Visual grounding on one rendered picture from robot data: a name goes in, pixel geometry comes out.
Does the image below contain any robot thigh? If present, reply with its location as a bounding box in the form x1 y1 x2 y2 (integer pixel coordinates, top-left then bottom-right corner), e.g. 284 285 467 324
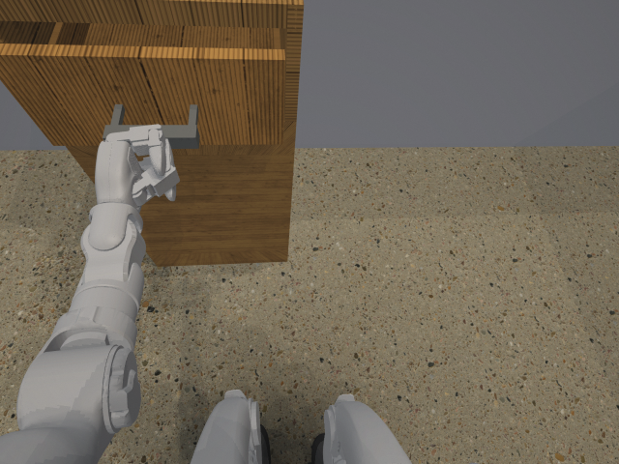
191 397 261 464
324 401 412 464

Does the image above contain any robot left forearm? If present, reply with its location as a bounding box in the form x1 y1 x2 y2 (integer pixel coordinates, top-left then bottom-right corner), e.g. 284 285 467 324
16 202 146 430

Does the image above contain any right robot thigh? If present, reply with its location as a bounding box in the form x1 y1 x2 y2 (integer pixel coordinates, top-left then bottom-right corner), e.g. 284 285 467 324
324 401 412 464

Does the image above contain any left robot thigh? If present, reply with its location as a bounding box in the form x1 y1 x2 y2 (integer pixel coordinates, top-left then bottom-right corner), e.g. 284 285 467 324
191 397 261 464

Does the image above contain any drawer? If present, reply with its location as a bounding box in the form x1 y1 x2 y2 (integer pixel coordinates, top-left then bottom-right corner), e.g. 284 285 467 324
0 22 285 146

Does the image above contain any left robot upper arm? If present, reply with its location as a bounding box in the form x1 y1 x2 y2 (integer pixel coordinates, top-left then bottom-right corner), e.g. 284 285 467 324
0 344 141 464

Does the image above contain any handle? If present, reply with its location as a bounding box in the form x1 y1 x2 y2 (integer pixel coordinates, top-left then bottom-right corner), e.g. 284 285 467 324
103 104 200 149

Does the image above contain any robot left hand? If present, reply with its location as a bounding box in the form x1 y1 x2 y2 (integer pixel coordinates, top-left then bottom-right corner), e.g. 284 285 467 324
95 124 180 213

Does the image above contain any cabinet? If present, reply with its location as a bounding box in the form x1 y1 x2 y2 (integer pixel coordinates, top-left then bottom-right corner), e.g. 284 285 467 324
0 0 304 267

